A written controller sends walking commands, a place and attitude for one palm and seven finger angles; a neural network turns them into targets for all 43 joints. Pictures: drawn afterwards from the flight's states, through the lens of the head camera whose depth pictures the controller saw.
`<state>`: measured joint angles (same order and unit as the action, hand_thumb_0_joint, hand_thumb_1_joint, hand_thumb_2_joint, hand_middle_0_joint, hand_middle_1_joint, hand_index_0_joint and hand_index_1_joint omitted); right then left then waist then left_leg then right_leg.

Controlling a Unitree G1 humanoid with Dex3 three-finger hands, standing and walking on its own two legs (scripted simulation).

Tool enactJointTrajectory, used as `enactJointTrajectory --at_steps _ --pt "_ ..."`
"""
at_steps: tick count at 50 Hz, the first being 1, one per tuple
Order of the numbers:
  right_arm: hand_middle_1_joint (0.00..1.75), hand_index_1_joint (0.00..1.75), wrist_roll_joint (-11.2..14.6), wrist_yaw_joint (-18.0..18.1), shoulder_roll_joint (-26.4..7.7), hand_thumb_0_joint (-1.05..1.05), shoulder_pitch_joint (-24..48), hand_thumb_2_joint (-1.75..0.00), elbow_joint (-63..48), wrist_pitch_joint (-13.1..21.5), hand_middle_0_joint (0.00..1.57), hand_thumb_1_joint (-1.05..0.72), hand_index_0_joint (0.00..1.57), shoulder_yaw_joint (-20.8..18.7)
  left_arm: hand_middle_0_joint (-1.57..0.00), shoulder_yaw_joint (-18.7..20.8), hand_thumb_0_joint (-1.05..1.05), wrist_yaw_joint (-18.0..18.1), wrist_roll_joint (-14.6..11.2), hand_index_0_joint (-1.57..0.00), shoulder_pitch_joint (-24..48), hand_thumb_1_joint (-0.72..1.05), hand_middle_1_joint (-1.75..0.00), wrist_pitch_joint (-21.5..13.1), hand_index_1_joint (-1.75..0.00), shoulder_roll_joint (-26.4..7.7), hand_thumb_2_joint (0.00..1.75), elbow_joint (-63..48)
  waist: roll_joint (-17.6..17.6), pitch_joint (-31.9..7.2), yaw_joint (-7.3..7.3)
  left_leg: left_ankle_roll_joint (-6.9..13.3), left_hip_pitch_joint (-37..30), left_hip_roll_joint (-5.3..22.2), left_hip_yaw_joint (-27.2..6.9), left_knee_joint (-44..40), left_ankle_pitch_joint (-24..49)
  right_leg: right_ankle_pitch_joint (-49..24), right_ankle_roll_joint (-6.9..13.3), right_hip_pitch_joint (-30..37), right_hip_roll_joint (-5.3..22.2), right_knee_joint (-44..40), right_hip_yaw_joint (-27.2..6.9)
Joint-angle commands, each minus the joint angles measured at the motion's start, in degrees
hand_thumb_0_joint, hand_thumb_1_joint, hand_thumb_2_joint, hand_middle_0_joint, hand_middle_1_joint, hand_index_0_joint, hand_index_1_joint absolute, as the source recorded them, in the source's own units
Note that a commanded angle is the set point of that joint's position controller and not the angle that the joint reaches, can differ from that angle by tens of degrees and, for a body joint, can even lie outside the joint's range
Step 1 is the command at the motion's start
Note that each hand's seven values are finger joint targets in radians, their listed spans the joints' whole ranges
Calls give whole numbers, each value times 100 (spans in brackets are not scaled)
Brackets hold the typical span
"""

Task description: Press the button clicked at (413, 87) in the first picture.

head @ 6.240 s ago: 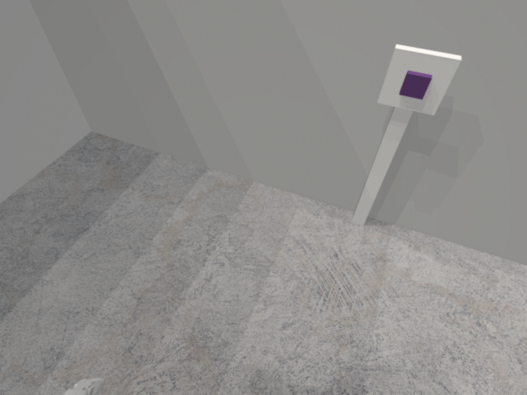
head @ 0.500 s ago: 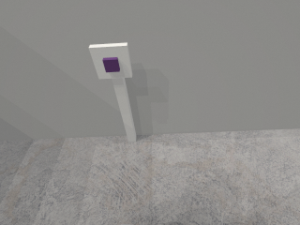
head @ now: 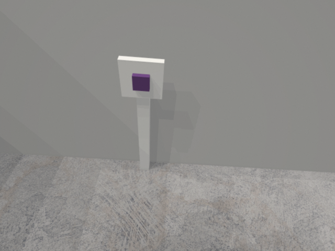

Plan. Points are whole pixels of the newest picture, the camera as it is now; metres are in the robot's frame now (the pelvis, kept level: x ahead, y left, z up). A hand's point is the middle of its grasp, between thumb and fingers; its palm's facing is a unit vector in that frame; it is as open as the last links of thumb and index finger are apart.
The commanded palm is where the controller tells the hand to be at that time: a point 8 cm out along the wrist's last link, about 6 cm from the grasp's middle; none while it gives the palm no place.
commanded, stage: take the last steps up to it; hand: left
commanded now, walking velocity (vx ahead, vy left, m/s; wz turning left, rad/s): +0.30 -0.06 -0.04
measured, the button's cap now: (141, 82) +0.74 +0.16 -0.02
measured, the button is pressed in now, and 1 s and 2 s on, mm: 0 0 0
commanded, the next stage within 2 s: come to a stop and stand still in 0.40 s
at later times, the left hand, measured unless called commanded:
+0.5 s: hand (133, 210) +0.27 +0.12 -0.17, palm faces +0.02 -0.98 -0.20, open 7.3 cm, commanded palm none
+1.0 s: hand (124, 225) +0.23 +0.14 -0.18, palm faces +0.05 -0.97 -0.24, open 7.4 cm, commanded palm none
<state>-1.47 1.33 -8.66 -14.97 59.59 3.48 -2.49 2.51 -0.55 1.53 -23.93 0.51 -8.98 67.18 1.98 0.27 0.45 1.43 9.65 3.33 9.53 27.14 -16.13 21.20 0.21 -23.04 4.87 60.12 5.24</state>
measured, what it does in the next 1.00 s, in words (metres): walks ahead: right foot, then left foot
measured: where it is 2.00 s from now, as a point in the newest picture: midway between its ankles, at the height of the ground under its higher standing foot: outside the picture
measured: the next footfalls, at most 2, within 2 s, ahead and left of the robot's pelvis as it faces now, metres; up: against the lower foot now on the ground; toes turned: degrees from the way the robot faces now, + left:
right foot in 0.36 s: +0.28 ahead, -0.16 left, +0.00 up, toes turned -10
left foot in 0.70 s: +0.33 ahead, +0.07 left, +0.00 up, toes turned +5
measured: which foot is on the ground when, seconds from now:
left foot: down 0.00-0.36, up 0.38-0.68, down 0.70-1.00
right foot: up 0.00-0.34, down 0.36-0.76, up 0.78-1.00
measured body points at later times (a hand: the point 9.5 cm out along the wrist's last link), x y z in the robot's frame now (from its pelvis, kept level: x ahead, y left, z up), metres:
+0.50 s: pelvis +0.18 -0.06 -0.01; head +0.20 -0.07 +0.44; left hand +0.27 +0.17 -0.15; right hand +0.12 -0.27 -0.18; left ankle +0.10 +0.07 -0.66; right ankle +0.24 -0.15 -0.74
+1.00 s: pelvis +0.21 -0.06 -0.01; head +0.23 -0.06 +0.44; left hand +0.23 +0.19 -0.16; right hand +0.32 -0.27 -0.16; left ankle +0.29 +0.07 -0.74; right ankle +0.19 -0.18 -0.73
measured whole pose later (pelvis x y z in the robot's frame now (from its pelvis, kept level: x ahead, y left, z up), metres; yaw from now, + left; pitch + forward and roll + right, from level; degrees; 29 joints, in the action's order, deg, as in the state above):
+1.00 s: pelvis +0.21 -0.06 -0.01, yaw -2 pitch -1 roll +0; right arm -1.1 1.1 -8.2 -4.8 56.8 -1.4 -2.4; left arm 2.3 2.0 0.7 -14.7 1.2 -10.1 59.0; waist -1.1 4.1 1.3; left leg 0.1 20.1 3.9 5.4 29.9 -8.3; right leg 22.2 -1.6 -14.7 2.3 37.3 3.1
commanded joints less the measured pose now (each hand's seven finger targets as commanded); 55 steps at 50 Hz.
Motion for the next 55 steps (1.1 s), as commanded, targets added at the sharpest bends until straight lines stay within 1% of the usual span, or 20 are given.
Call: enactJointTrajectory --at_steps 1,7,13,15,16,17,18,19,21,24,29,33,35,38,44,47,49,51,52,55 --pt "30 30 40 43 -543 0 -732 -90 116 88 20 -90 20 -55 -20 90 0 -53 35 -20 316 90 -30 -150 -30 -131 90 -549 -898 704 -57 588 -98 1320 -1154 -1946 307 -777 -81 -1152 256 263 -230" --pt "30 30 24 56 -570 0 -1120 -90 305 105 20 -90 20 -84 -20 128 0 -74 -4 -20 1215 90 -30 -104 -30 -211 90 -957 -791 909 -133 807 -600 1436 -894 -1862 1351 -1054 -178 -1601 371 -733 -195" --pt "30 30 -64 32 -685 0 -1250 -90 463 23 20 -90 20 -171 -20 132 0 -78 -32 -20 1834 90 -30 -182 -30 -240 90 -1197 -851 1011 -241 653 -463 1483 -671 -1311 2032 -872 57 -550 39 -2190 158" --pt "30 30 -34 30 -739 0 -1194 -90 492 -7 20 -90 20 -161 -20 166 0 -68 -15 -20 1136 90 -30 -259 -30 -368 90 -978 -666 584 98 481 -385 1233 -384 -324 2995 -1061 165 634 -314 -2735 456" --pt "30 30 10 7 -732 0 -1150 -90 499 3 20 -90 20 -154 -20 226 0 -44 6 -20 276 90 -30 -342 -30 -596 90 -711 -388 31 478 287 -97 976 -191 753 2999 -1382 246 1818 -301 -3095 330" --pt "30 30 82 -54 -486 0 -1373 -90 432 29 20 -90 20 -122 -20 352 0 28 40 -20 -485 90 -30 -433 -30 -1150 90 -483 691 -829 699 48 1036 476 98 2410 1487 -1946 609 3340 880 -3282 -994" --pt "30 30 135 -40 -284 0 -1410 -90 215 -11 20 -90 20 -61 -20 417 0 85 -58 -20 -826 90 -30 -432 -30 -1647 90 -428 1414 -1165 577 -114 1962 -212 -190 4172 -1778 -3169 1199 3700 2168 -3927 -2860" --pt "30 30 153 -17 -346 0 -1144 -90 192 -65 20 -90 20 -89 -20 408 0 114 -104 -20 -408 90 -30 -401 -30 -1616 90 -518 907 -1130 571 -37 2028 31 -850 4776 -1738 -2305 1388 3068 2193 -4223 -2788" --pt "30 30 59 -47 -305 0 -625 -90 87 -106 20 -90 20 -107 -20 264 0 157 -93 -20 575 90 -30 -379 -30 -1057 90 -773 281 -89 284 -45 2351 417 -991 4888 -868 -1210 1225 1761 1829 -4553 -2116" --pt "30 30 -9 -79 -73 0 -941 -90 226 -259 20 -90 20 -62 -20 106 0 201 -29 -20 1046 90 -30 -432 -30 -584 90 -821 291 98 -204 -200 1672 503 -814 3826 -460 -1800 901 703 1319 -4731 -838" --pt "30 30 50 -41 84 0 -790 -90 208 -338 20 -90 20 93 -20 20 0 219 -22 -20 1117 90 -30 -358 -30 -534 90 -793 292 -29 -205 -398 921 217 -572 1725 -139 -3344 879 699 947 -4384 -352" --pt "30 30 106 -13 -227 0 -523 -90 147 -341 20 -90 20 41 -20 50 0 265 -79 -20 1132 90 -30 -188 -30 -734 90 -754 285 -86 -214 -400 61 140 -591 61 1140 -3035 589 782 784 -3643 -285" --pt "30 30 74 17 -669 0 -294 -90 -27 -291 20 -90 20 -43 -20 48 0 279 -101 -20 788 90 -30 -73 -30 -552 90 -821 -652 -16 -53 -45 -202 858 -1211 -257 3271 -1966 128 495 285 -3154 -169" --pt "30 30 73 106 -983 0 202 -90 -219 -329 20 -90 20 -105 -20 21 0 284 -115 -20 604 90 -30 87 -30 -565 90 -859 -1903 -3 14 769 278 1614 -1906 -988 3928 799 -159 624 -164 -1629 -93" --pt "30 30 13 94 -1118 0 511 -90 -448 -428 20 -90 20 -277 -20 75 0 256 -69 -20 581 90 -30 77 -30 -382 90 -987 -974 -576 -86 966 -478 1557 -1569 -437 4035 981 -182 19 -227 -981 -347" --pt "30 30 31 42 -1056 0 558 -90 -441 -447 20 -90 20 -299 -20 62 0 259 -70 -20 372 90 -30 51 -30 -329 90 -988 -1090 -671 -32 776 -149 1325 -1437 -422 3161 359 -168 638 -254 -2061 -176" --pt "30 30 87 5 -888 0 618 -90 -447 -454 20 -90 20 -289 -20 57 0 275 -35 -20 77 90 -30 -16 -30 -443 90 -881 -624 -614 113 373 319 895 -1251 2 1866 -824 -145 1312 -149 -3646 -300" --pt "30 30 135 -84 -336 0 680 -90 -601 -521 20 -90 20 -173 -20 95 0 277 10 -20 568 90 -30 -55 -30 -1084 90 -1040 1052 47 -67 -255 1119 -96 -627 689 -601 -1024 560 742 1336 -4573 -1832" --pt "30 30 97 -84 -420 0 907 -90 -615 -609 20 -90 20 -191 -20 108 0 262 9 -20 762 90 -30 -49 -30 -1125 90 -1141 1077 179 69 -257 864 -88 -802 1390 -1029 -392 831 17 1454 -4841 -1931" --pt "30 30 76 -88 -399 0 509 -90 -304 -638 20 -90 20 -186 -20 65 0 268 11 -20 1253 90 -30 -34 -30 -881 90 -1142 785 551 -166 -180 786 -77 -895 2112 -574 -356 810 -254 945 -4678 -1392"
